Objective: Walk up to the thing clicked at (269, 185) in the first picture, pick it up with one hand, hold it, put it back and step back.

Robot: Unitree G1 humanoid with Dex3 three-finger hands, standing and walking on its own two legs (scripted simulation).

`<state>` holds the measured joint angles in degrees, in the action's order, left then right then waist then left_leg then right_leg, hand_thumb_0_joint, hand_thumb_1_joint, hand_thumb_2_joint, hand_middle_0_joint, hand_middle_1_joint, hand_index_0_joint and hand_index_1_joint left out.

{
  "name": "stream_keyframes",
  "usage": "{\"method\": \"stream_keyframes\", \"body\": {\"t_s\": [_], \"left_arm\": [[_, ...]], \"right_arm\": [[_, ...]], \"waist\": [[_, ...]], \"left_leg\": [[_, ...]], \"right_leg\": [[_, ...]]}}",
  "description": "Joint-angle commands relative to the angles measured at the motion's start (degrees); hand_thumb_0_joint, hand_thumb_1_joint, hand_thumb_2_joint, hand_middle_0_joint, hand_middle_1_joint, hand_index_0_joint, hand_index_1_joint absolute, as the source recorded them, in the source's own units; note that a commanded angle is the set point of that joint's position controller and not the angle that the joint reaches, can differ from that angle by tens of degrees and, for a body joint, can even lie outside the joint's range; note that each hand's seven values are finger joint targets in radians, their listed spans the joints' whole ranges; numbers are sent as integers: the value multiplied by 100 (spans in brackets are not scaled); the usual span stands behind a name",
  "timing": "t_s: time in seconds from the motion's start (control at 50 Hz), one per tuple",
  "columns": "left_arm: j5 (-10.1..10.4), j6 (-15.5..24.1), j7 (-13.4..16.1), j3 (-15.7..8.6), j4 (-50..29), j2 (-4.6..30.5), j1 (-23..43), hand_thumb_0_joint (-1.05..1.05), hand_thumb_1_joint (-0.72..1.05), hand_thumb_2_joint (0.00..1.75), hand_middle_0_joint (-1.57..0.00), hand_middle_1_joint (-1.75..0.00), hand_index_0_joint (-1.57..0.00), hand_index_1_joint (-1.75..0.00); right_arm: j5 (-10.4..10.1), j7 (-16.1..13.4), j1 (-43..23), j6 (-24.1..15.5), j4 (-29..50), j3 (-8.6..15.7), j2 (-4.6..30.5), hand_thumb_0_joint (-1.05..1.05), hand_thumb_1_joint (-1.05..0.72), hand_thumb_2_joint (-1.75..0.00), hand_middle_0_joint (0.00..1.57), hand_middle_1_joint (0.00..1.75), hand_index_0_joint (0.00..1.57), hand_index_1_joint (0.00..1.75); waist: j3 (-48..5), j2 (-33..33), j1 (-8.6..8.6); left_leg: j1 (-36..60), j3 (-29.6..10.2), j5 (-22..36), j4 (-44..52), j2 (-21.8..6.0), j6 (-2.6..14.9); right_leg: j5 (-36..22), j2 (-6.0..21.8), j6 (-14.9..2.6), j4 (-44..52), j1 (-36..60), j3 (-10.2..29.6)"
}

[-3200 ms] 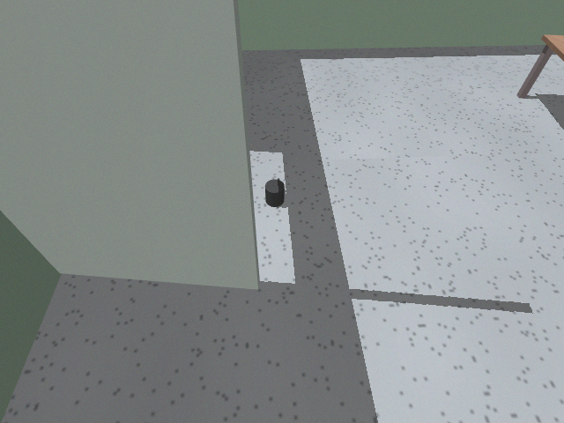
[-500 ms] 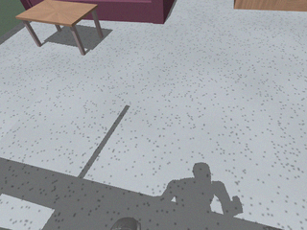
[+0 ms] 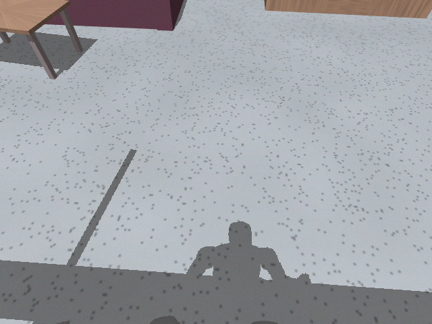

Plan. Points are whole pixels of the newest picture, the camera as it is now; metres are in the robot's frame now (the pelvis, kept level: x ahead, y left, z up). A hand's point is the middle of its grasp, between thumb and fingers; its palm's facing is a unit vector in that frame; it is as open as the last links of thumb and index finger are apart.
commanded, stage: walk up
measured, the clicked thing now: out of the picture +0.21 +1.21 -0.70
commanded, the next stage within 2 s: stand in 0.66 s
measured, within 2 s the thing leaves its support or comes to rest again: neither
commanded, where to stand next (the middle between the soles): +0.08 +0.04 m, yaw -3 degrees
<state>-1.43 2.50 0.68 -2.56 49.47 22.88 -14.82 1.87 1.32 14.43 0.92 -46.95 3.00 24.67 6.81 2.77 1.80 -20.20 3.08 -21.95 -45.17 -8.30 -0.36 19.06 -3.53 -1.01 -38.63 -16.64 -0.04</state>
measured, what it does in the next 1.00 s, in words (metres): stands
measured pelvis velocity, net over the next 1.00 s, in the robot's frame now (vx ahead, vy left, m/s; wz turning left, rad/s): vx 0.00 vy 0.02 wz -0.07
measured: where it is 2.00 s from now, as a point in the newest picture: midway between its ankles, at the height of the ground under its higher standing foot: outside the picture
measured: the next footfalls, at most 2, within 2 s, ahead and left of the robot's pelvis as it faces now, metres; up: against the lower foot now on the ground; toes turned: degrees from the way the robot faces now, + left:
none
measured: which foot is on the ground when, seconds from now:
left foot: down 0.00-1.00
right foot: down 0.00-1.00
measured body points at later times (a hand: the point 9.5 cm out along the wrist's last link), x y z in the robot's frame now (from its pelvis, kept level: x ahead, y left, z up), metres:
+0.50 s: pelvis +0.01 +0.02 +0.01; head +0.01 +0.01 +0.46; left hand +0.12 +0.32 -0.10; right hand +0.06 -0.29 -0.12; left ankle +0.03 +0.15 -0.71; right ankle +0.02 -0.12 -0.71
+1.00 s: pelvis +0.00 +0.02 +0.03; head +0.01 +0.01 +0.48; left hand +0.12 +0.31 -0.10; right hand +0.07 -0.29 -0.10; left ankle +0.03 +0.15 -0.71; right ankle +0.02 -0.12 -0.71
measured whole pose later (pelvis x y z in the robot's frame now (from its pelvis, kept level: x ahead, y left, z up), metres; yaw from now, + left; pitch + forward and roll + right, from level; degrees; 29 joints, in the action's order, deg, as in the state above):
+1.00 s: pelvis +0.00 +0.02 +0.03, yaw -4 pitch -3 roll +0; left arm -0.6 0.9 -0.2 0.2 65.4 19.7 -3.2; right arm 0.7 0.7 3.7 -0.4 -64.7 0.6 20.6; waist 4.0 0.4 1.0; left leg -7.8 3.2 -10.1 -20.8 -2.8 -1.5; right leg 10.0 -0.5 1.2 -21.4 -8.5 5.3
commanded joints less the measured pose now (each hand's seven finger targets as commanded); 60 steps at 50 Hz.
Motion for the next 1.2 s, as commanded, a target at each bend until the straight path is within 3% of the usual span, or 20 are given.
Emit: {"method": "stream_keyframes", "body": {"t_s": [0.0, 0.02, 0.06, 0.14, 0.16, 0.18, 0.2, 0.22, 0.26, 0.28, 0.32, 0.42, 0.52, 0.62, 0.64, 0.68, 0.8, 0.94, 1.02, 1.18], "left_arm": [[-47, 242, 157, -466, -392, 1913, -136, 0, 90, 90, -20, -30, -20, -30], [8, 205, 145, -427, -378, 1767, -28, 0, 90, 90, -20, -30, -20, -30], [12, 221, 120, -325, -348, 1427, 133, 0, 90, 90, -20, -30, -20, -30], [74, 158, 77, -249, -281, 1383, 470, 0, 90, 90, -20, -30, -20, -30], [96, 137, 72, -190, -278, 1172, 556, 0, 90, 90, -20, -30, -20, -30], [129, 128, 63, -132, -289, 961, 512, 0, 90, 90, -20, -30, -20, -30], [173, 96, 66, -110, -129, 854, 344, 0, 90, 90, -20, -30, -20, -30], [155, 83, 87, -163, 74, 1023, 156, 0, 90, 90, -20, -30, -20, -30], [95, 150, 81, -159, 273, 1080, 0, 0, 90, 90, -20, -30, -20, -30], [79, 178, 57, -171, 283, 1184, 168, 0, 90, 90, -20, -30, -20, -30], [106, 154, 33, -185, 269, 1353, 667, 0, 90, 90, -20, -30, -20, -30], [136, 113, 25, -54, 559, 1027, 614, 0, 90, 90, -20, -30, -20, -30], [134, 110, 32, -24, 712, 1084, 900, 0, 90, 90, -20, -30, -20, -30], [153, 88, 49, 11, 889, 1016, 988, 0, 90, 90, -20, -30, -20, -30], [133, 53, 14, 44, 933, 960, 1121, 0, 90, 90, -20, -30, -20, -30], [143, 30, 2, 42, 982, 987, 1170, 0, 90, 90, -20, -30, -20, -30], [136, -31, -9, 61, 1182, 926, 1254, 0, 90, 90, -20, -30, -20, -30], [110, -45, -19, 40, 1306, 968, 1371, 0, 90, 90, -20, -30, -20, -30], [101, -21, -32, 40, 1341, 928, 1336, 0, 90, 90, -20, -30, -20, -30], [81, -41, -51, 18, 1375, 917, 1231, 0, 90, 90, -20, -30, -20, -30]], "right_arm": [[-95, -143, -363, -91, 490, 181, 865, 0, -90, -90, 20, 30, 20, 30], [-80, -152, -272, -125, 366, 248, 977, 0, -90, -90, 20, 30, 20, 30], [-179, -103, -267, -199, 219, 211, 893, 0, -90, -90, 20, 30, 20, 30], [-139, -112, 112, -257, -154, 191, 797, 0, -90, -90, 20, 30, 20, 30], [-121, -129, 193, -298, -238, 234, 919, 0, -90, -90, 20, 30, 20, 30], [-78, -149, 208, -348, -255, 267, 1124, 0, -90, -90, 20, 30, 20, 30], [-105, -138, -162, -369, -196, 275, 1313, 0, -90, -90, 20, 30, 20, 30], [-137, -99, -496, -353, -216, 258, 1346, 0, -90, -90, 20, 30, 20, 30], [-130, -69, -843, -295, -251, 130, 1089, 0, -90, -90, 20, 30, 20, 30], [-169, -62, -850, -271, -250, 86, 948, 0, -90, -90, 20, 30, 20, 30], [-144, -72, -552, -266, -479, 62, 875, 0, -90, -90, 20, 30, 20, 30], [-149, -46, -872, -326, -684, 42, 979, 0, -90, -90, 20, 30, 20, 30], [-178, -78, -901, -304, -893, 39, 892, 0, -90, -90, 20, 30, 20, 30], [-181, -79, -1063, -282, -1053, 43, 884, 0, -90, -90, 20, 30, 20, 30], [-171, -112, -1081, -289, -1078, -6, 835, 0, -90, -90, 20, 30, 20, 30], [-189, -134, -1131, -294, -1143, -1, 855, 0, -90, -90, 20, 30, 20, 30], [-175, -146, -1255, -288, -1354, -26, 838, 0, -90, -90, 20, 30, 20, 30], [-137, -121, -1283, -265, -1488, -31, 771, 0, -90, -90, 20, 30, 20, 30], [-141, -106, -1329, -288, -1503, -14, 785, 0, -90, -90, 20, 30, 20, 30], [-123, -101, -1308, -280, -1530, 6, 782, 0, -90, -90, 20, 30, 20, 30]], "waist": [[-488, -810, -288], [-368, -786, -192], [-427, -793, -96], [-690, -1098, 85], [-883, -863, 151], [-1061, -368, 119], [-1053, -28, -86], [-878, -15, -286], [-730, -133, -407], [-576, -360, -308], [-339, -391, -31], [-573, -80, -243], [-745, -387, -114], [-907, -255, -145], [-931, -315, -86], [-1031, -345, -81], [-1030, -283, -114], [-747, -317, -92], [-858, -304, -104], [-721, -240, -119]], "left_leg": [[-875, -539, -1218, -788, 258, 116], [-486, -570, -1229, -706, 226, 136], [-428, -481, -799, -183, 271, 231], [978, -152, 557, 1177, 551, 280], [1270, -432, 925, 1444, 335, 363], [1426, -1245, 1198, 1866, -239, 586], [995, -1988, 779, 2124, -802, 977], [430, -1907, 443, 2096, -962, 1156], [32, -1108, 411, 1716, -404, 738], [14, -680, 323, 1384, 66, 467], [364, -411, -161, 1403, 354, 268], [575, -911, 102, 2192, -176, 533], [935, -472, 740, 2049, 58, 353], [1256, -417, 1087, 2161, -47, 389], [1109, -656, 1614, 2371, -49, 309], [1363, -532, 2040, 2343, -7, 232], [1535, -538, 1920, 2625, -33, 183], [1344, -583, 956, 2949, 25, 111], [1451, -596, 1162, 2939, 5, 118], [1305, -718, 574, 3119, -20, 120]], "right_leg": [[-649, 2291, -1481, 1562, 264, 3486], [-925, 2176, -1552, 1420, -179, 3198], [-1474, 1613, -1099, 1262, 224, 2207], [-1497, 1094, -709, 833, -572, 1529], [-1532, 939, -522, 561, -618, 1278], [-1330, 652, -274, 71, -785, 1018], [-394, 221, -111, -237, -508, 579], [457, 216, -114, -152, 17, 348], [-45, 462, -242, 799, 478, 919], [-352, 704, -400, 1098, 284, 1483], [-128, 1060, -554, 1247, -377, 1930], [-758, 478, -235, 916, 87, 998], [-1525, 685, -237, 1120, 224, 1244], [-1742, 667, -171, 1171, 323, 1158], [-2146, 813, -79, 1337, 640, 1053], [-2535, 864, -47, 1398, 719, 1080], [-2286, 883, -1, 1773, 876, 960], [-1374, 894, 27, 2167, 726, 960], [-1549, 929, 28, 2220, 789, 926], [-1011, 902, 25, 2298, 661, 876]]}}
